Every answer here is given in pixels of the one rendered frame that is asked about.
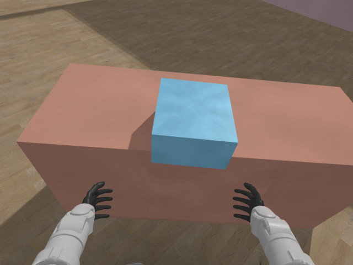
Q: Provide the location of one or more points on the carton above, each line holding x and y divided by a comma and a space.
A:
193, 125

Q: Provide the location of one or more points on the left robot forearm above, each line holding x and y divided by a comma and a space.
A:
68, 240

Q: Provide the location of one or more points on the robot left hand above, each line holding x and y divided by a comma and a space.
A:
92, 199

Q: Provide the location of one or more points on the robot right hand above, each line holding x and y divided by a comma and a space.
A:
255, 200

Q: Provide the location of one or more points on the right robot forearm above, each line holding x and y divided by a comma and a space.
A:
276, 238

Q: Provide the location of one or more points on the pedestal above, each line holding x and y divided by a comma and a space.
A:
295, 146

